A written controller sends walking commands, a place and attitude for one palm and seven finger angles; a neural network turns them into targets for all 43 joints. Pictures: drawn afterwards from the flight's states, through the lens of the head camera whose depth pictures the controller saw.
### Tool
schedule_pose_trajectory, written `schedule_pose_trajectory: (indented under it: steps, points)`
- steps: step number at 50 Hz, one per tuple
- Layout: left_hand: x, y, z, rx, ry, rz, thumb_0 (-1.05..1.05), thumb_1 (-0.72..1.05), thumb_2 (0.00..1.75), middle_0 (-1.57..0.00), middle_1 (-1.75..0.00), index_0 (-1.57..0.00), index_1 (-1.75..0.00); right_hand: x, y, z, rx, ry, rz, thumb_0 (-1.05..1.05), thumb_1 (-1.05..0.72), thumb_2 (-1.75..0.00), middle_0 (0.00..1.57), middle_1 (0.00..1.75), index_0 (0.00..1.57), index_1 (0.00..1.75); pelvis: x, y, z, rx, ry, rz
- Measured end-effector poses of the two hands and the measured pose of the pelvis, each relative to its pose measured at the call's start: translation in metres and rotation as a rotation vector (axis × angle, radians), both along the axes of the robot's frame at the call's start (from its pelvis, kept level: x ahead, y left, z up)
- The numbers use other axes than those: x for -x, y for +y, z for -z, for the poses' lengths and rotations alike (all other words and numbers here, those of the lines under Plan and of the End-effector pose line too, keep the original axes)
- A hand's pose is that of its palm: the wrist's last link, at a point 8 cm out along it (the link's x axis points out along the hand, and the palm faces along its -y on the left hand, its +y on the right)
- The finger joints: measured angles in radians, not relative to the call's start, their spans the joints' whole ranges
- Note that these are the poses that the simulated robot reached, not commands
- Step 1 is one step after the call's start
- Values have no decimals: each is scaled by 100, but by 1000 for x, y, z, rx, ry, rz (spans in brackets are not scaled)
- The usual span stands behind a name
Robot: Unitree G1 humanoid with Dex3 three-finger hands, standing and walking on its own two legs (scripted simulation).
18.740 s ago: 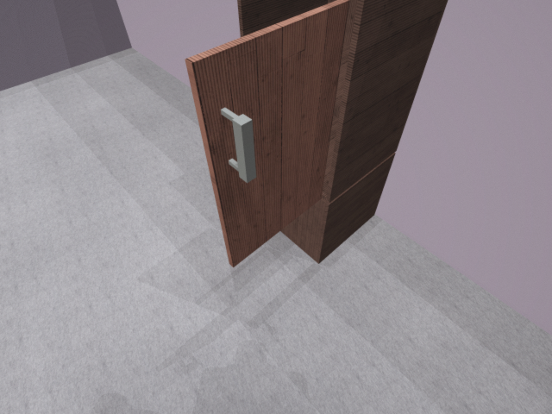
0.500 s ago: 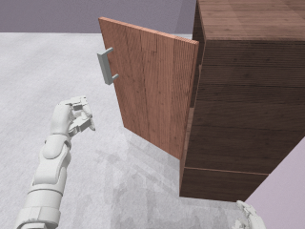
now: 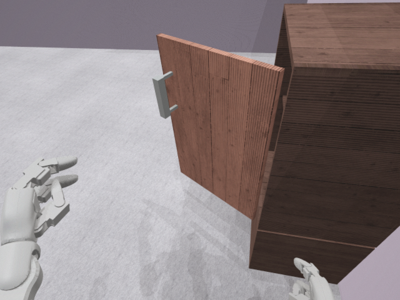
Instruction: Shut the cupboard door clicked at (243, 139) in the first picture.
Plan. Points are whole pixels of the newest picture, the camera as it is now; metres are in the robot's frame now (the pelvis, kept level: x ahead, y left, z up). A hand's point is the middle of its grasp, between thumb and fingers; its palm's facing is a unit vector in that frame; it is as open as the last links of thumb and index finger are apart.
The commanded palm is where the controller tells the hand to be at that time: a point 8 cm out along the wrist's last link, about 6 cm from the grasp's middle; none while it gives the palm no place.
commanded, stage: draw the hand back to the body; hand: left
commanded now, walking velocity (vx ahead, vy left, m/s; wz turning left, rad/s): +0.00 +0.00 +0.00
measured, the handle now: (167, 94) +0.67 +0.17 +0.08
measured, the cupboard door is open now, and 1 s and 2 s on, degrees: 60 60 60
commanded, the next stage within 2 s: step back with the hand held close in 0.48 s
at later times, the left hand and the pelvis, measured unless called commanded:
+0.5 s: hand (49, 218) +0.19 +0.25 +0.15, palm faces +0.45 -0.80 -0.40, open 7.4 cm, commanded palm +0.14 +0.29 +0.17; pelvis +0.01 -0.01 +0.00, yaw +0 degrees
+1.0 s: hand (22, 230) +0.17 +0.29 +0.15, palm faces +0.38 -0.78 -0.49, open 7.4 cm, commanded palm +0.11 +0.32 +0.17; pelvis -0.03 +0.02 -0.01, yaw +0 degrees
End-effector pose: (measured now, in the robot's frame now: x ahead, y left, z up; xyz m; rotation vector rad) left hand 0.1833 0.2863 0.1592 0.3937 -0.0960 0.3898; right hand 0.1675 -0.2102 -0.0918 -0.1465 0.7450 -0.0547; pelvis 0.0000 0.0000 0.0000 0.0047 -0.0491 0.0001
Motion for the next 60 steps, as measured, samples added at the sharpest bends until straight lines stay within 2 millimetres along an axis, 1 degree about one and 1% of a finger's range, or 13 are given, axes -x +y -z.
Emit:
schedule_pose_trajectory:
  steps: [3, 7, 11, 17, 22, 26, 31, 35, 39, 43, 47, 53, 60]
  points:
    - [15, 6, -5, -38, 6, -30, 2, 90, 90, -50, -62, -50, -62, 3, -6, 2, 7, 7, 15, 1, -90, -90, 20, 30, 20, 30, -2, -1, 0, 0, 2, 1]
    - [34, 13, -13, -88, 15, -72, 2, 89, 90, -39, -50, -39, -50, 2, -13, 2, 19, -2, 29, 1, -90, -90, 20, 30, 20, 30, -5, -2, 1, 0, 4, 0]
    - [44, 17, -14, -94, 9, -113, 2, 89, 90, -30, -41, -30, -41, -4, -18, 1, 37, -19, 20, 1, -90, -90, 20, 30, 20, 30, -4, -3, 1, 0, 2, -8]
    - [39, 12, -7, -51, -5, -121, 2, 89, 90, -24, -34, -24, -34, -15, -19, -5, 46, -55, 8, 1, -90, -90, 20, 30, 20, 30, -3, -6, 1, -3, 2, -12]
    - [34, 4, -9, -52, -17, -80, 2, 89, 90, -22, -32, -22, -32, -22, -17, -13, 35, -93, 8, 1, -90, -90, 20, 30, 20, 30, -5, -8, 1, -3, 0, -7]
    - [33, 3, -13, -64, -22, -66, 2, 89, 90, -21, -31, -21, -31, -23, -15, -15, 26, -101, 8, 1, -90, -90, 20, 30, 20, 30, -5, -10, 1, -2, -2, -3]
    - [34, 5, -12, -63, -11, -78, 2, 89, 90, -21, -31, -21, -31, -19, -15, -12, 24, -78, 7, 1, -90, -90, 20, 30, 20, 30, -4, -10, 1, -2, -1, -2]
    - [34, 10, -15, -104, -12, -73, 2, 89, 90, -21, -31, -21, -31, -12, -19, -6, 40, -30, 17, 1, -90, -90, 20, 30, 20, 30, -2, -8, 2, 15, 31, -15]
    - [34, 16, -13, -132, 10, -54, 2, 89, 90, -21, -31, -21, -31, -2, -25, -1, 62, 23, 60, 1, -90, -90, 20, 30, 20, 30, 2, -1, 4, 19, 56, -12]
    - [37, 23, -10, -142, 33, -28, 2, 89, 90, -21, -31, -21, -31, 11, -28, -2, 84, 46, 107, 1, -90, -90, 20, 30, 20, 30, 9, 8, 5, 19, 64, -3]
    - [43, 32, -11, -152, 28, -6, 2, 89, 90, -21, -31, -21, -31, 25, -24, -6, 101, 46, 132, 1, -90, -90, 20, 30, 20, 30, 19, 17, 6, 20, 65, 4]
    - [61, 44, -14, -163, -17, 9, 2, 89, 90, -21, -31, -21, -31, 49, -10, -12, 111, 26, 134, 1, -90, -90, 20, 30, 20, 30, 40, 27, 7, 26, 65, 7]
    - [93, 56, -14, -186, -64, -22, 2, 89, 90, -21, -31, -21, -31, 75, 3, -9, 117, 12, 101, 1, -90, -90, 20, 30, 20, 30, 65, 33, 11, 39, 64, -21]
